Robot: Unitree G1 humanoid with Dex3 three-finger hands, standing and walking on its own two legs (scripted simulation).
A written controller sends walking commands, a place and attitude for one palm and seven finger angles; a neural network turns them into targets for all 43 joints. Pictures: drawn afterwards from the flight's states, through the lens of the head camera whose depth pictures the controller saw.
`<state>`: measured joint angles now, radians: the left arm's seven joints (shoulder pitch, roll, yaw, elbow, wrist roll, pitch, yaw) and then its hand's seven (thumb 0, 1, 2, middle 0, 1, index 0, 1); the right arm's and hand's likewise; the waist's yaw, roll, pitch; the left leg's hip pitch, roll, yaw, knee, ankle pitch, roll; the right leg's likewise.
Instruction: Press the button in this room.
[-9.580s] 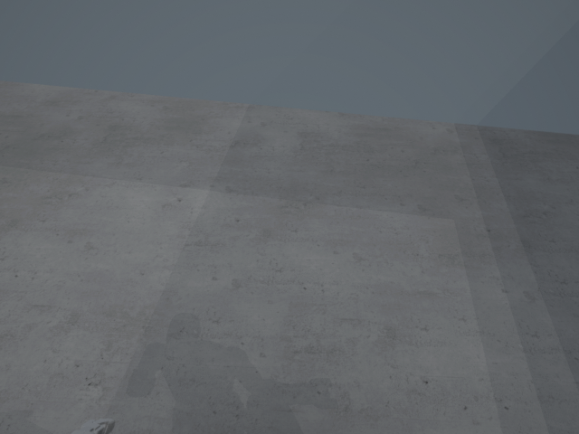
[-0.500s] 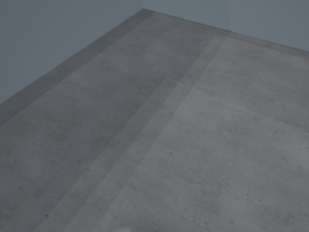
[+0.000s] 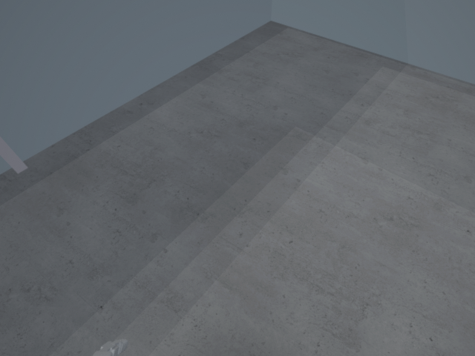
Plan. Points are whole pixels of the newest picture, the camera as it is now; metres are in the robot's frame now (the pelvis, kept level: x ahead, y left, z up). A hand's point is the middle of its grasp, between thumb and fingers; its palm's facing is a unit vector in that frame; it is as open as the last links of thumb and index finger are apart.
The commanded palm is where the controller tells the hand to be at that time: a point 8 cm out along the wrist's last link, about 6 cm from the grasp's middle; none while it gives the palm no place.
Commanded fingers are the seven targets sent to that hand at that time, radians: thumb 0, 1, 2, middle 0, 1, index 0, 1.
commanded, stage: turn or walk to find it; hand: left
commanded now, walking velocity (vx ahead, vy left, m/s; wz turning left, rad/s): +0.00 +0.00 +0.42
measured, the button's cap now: out of the picture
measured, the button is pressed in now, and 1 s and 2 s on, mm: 0 0 0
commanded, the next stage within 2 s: none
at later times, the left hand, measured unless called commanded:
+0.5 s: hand out of the picture -0.06 +0.21 -0.17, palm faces +0.29 -0.92 -0.25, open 7.4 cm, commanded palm none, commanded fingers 0.00 0.90 0.90 -0.20 -0.30 -0.20 -0.30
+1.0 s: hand out of the picture -0.02 +0.22 -0.15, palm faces +0.41 -0.87 -0.28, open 7.4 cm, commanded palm none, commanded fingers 0.00 0.90 0.90 -0.20 -0.30 -0.20 -0.30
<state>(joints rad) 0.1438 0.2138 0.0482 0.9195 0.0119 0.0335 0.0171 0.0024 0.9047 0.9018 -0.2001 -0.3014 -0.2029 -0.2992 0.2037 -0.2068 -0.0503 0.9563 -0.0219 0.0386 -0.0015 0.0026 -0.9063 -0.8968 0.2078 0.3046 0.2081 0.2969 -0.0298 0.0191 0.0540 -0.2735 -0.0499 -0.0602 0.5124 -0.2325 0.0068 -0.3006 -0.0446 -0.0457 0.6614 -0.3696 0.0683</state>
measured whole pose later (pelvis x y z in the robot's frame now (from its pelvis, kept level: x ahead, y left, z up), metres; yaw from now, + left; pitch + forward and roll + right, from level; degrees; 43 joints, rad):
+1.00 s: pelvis -0.04 -0.01 +0.00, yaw +25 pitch +0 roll +1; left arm 0.13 0.20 0.04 0.92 0.01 0.02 0.02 0.00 0.90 0.90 -0.20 -0.30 -0.20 -0.30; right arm 0.24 -0.21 -0.06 0.97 -0.02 0.04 0.00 0.00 -0.91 -0.90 0.21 0.30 0.21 0.30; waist -0.04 0.03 0.05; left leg -0.29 -0.05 -0.07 0.55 -0.26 0.00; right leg -0.26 -0.04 -0.06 0.58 -0.31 0.04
